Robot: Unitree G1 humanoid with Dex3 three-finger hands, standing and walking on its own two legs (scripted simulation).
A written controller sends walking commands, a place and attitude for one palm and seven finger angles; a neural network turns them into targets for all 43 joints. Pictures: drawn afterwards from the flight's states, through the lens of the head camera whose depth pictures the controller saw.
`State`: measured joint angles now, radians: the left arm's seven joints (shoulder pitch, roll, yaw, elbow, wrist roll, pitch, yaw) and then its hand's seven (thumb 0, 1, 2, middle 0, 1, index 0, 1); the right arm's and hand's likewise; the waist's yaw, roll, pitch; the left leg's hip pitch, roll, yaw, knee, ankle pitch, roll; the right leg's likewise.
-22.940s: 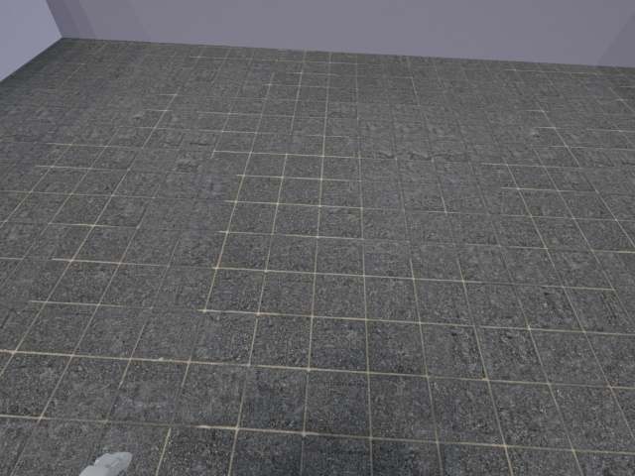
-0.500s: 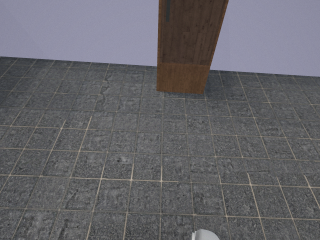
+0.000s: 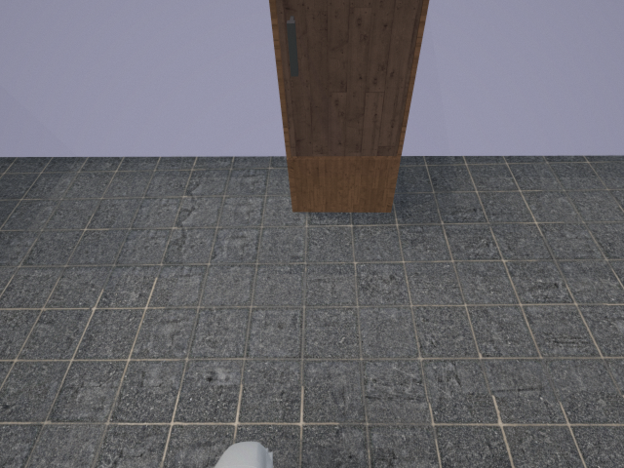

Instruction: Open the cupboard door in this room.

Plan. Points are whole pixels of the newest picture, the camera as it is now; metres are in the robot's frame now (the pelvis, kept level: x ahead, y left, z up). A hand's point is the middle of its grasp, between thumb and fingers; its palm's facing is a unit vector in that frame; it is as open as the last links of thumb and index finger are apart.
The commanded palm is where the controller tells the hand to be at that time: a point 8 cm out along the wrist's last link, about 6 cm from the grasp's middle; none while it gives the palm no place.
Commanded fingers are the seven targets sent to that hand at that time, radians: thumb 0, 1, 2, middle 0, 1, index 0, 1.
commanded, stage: stand and wait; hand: left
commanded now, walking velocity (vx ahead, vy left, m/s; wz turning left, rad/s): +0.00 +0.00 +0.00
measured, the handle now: (293, 46) +1.19 +0.11 -0.01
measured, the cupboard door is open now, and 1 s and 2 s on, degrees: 0 0 0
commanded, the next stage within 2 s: look at it before walking up in 1.20 s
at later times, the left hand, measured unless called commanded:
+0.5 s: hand out of the picture +0.11 +0.20 -0.18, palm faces +0.06 -0.98 -0.17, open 7.4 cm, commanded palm none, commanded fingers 0.00 0.90 0.90 -0.20 -0.30 -0.20 -0.30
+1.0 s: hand out of the picture +0.13 +0.16 -0.17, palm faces +0.04 -0.98 -0.17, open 7.4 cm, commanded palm none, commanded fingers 0.00 0.90 0.90 -0.20 -0.30 -0.20 -0.30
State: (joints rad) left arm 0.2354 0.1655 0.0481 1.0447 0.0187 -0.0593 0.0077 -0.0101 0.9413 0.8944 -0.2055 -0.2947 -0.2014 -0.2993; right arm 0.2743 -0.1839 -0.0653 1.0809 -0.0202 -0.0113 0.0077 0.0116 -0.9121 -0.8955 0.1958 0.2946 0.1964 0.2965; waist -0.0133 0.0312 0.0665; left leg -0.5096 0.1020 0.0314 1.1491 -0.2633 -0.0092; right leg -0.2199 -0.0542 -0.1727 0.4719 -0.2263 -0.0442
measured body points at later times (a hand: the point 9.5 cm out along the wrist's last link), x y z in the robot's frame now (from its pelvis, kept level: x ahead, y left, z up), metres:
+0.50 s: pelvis +0.11 +0.04 -0.01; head +0.11 +0.03 +0.44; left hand +0.10 +0.25 -0.17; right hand +0.20 -0.18 -0.16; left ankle +0.15 +0.14 -0.74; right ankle +0.09 -0.09 -0.74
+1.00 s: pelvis +0.15 +0.00 +0.00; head +0.16 +0.00 +0.45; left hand +0.13 +0.21 -0.16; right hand +0.11 -0.20 -0.16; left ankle +0.15 +0.14 -0.74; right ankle +0.09 -0.09 -0.74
